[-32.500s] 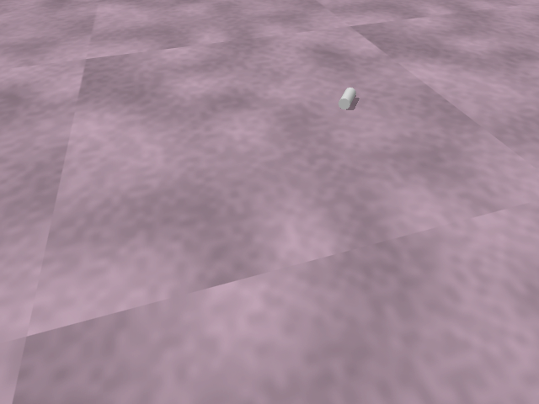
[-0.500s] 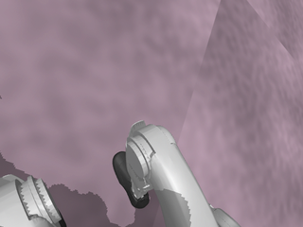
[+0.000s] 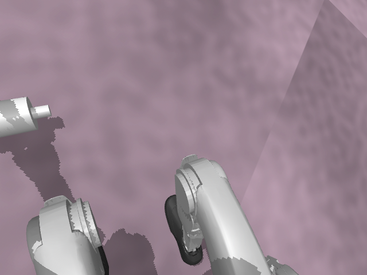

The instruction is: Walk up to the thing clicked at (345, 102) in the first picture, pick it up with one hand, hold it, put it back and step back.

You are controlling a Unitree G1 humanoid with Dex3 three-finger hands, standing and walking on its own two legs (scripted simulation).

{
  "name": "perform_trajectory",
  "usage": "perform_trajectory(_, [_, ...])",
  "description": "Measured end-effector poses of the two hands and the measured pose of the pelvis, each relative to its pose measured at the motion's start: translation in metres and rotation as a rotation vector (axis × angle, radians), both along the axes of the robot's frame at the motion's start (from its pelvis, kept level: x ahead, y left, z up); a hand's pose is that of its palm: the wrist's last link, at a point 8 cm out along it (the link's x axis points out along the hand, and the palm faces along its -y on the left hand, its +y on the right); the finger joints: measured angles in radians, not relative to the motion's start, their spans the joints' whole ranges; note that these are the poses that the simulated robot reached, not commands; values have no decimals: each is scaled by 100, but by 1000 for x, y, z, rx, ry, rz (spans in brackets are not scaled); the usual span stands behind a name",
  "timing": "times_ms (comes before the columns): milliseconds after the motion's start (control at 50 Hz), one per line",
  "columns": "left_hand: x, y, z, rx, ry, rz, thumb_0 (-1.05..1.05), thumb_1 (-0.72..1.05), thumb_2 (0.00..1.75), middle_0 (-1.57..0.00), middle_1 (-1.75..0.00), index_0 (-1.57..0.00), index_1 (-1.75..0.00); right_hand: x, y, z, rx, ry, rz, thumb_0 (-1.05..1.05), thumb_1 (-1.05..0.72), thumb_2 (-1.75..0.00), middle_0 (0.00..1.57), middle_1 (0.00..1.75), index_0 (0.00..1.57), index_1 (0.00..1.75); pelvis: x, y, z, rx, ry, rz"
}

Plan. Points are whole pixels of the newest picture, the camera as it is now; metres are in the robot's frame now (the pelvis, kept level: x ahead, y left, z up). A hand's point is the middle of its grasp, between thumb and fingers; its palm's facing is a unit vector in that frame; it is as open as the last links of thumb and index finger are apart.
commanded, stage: withdraw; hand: left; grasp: from above
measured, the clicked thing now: out of the picture +0.51 +0.30 -0.29
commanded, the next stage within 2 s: home in 0.52 s
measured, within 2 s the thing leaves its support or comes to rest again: neither
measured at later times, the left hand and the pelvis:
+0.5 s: hand out of the picture +0.48 +0.32 -0.14, palm faces -0.48 -0.08 -0.87, open 13.2 cm; pelvis -0.02 +0.00 +0.01, yaw +3 degrees
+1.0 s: hand out of the picture +0.45 +0.34 -0.06, palm faces -0.35 -0.30 -0.89, open 10.9 cm; pelvis -0.01 +0.00 +0.06, yaw +4 degrees
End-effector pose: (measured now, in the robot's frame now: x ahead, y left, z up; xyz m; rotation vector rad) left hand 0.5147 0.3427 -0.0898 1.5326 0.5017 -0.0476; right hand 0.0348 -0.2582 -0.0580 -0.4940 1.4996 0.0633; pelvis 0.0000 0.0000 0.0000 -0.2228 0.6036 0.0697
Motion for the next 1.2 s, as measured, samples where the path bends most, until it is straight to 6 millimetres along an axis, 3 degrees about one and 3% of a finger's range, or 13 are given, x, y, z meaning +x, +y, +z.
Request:
perform_trajectory(140, [-16,-5,49,-44,107,-5,0,-49,99,-11,-99,-11,-98,25,-11,11,-21,-68,-12,0,-91,-90,20,30,20,30,-8,-3,27,31,1,29])
perform_trajectory(260, [-23,-12,62,-76,149,-57,0,-44,95,-17,-93,-16,-94,28,-23,23,-83,-92,6,0,-90,-90,20,30,20,30,-16,-6,35,44,-12,34])
perform_trajectory(360, [-26,-14,51,-79,151,-100,0,-40,92,-20,-90,-19,-90,17,-28,22,-124,-67,11,0,-90,-90,20,30,20,30,-19,-6,29,44,-21,32])
perform_trajectory(560, [-30,-16,-5,-74,115,-130,0,-34,87,-25,-85,-25,-85,-16,-11,-3,-108,16,-10,0,-90,-90,20,30,20,30,-19,-3,1,32,-41,26])
perform_trajectory(660, [-22,-8,-7,-49,43,-89,0,-32,87,-26,-83,-26,-82,-25,0,-14,-71,35,-36,0,-90,-90,20,30,20,30,-16,-2,-7,32,-30,25])
perform_trajectory(800, [-15,3,23,-37,14,-2,0,-26,88,-26,-77,-25,-77,-15,7,-13,-29,14,-82,0,-89,-90,20,30,20,30,-10,-1,5,34,10,25])
perform_trajectory(900, [-26,5,50,-97,44,43,0,-8,86,-25,-64,-23,-64,1,5,4,-20,-20,-101,0,-89,-90,20,30,20,30,-7,1,27,34,31,32])
perform_trajectory(1040, [-77,5,103,-291,23,112,0,33,81,-22,-43,-21,-43,39,-7,38,-17,-81,-93,0,-90,-90,20,30,20,30,-5,3,71,49,46,50])
perform_trajectory(1200, [-153,0,163,-503,8,267,0,73,86,-22,-33,-21,-32,112,0,86,29,-280,-44,1,-90,-90,20,30,20,30,-2,1,129,84,18,65])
